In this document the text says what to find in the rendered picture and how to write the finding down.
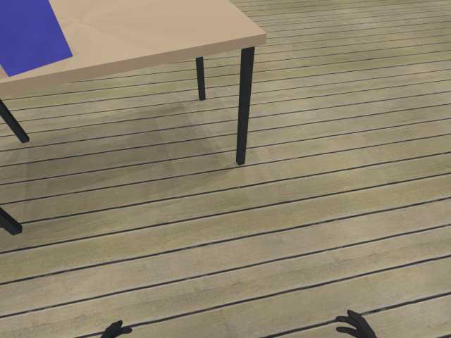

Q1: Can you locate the right robot hand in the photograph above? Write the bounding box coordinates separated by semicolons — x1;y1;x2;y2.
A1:
335;310;377;338

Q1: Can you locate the carton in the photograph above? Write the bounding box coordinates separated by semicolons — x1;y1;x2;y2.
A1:
0;0;73;77

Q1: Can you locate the table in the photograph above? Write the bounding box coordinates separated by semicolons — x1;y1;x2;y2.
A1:
0;0;267;235

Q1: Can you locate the left robot hand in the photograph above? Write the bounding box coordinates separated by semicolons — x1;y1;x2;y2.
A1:
100;320;132;338

